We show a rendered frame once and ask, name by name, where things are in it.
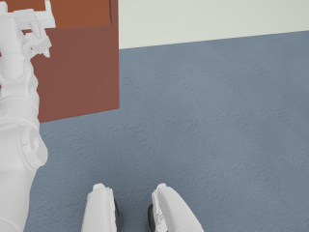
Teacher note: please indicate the robot left upper arm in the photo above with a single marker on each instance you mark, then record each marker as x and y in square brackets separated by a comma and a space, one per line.
[22, 152]

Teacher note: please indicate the robot thigh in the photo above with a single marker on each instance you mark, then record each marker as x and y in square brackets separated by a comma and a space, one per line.
[100, 204]
[178, 216]

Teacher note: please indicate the cabinet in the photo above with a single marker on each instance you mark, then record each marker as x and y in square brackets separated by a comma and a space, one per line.
[81, 76]

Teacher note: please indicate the robot left forearm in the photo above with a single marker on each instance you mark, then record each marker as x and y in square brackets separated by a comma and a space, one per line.
[19, 100]

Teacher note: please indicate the drawer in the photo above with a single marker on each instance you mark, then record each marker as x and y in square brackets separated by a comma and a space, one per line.
[67, 13]

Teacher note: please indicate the robot left hand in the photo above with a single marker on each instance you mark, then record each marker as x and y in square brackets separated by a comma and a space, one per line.
[12, 40]

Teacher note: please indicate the robot left thigh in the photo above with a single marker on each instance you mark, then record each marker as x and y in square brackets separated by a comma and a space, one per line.
[100, 204]

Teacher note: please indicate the robot right thigh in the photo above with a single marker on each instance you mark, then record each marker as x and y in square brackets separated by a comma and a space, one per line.
[178, 216]

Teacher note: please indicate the handle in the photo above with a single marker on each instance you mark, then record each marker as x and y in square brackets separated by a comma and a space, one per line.
[45, 17]

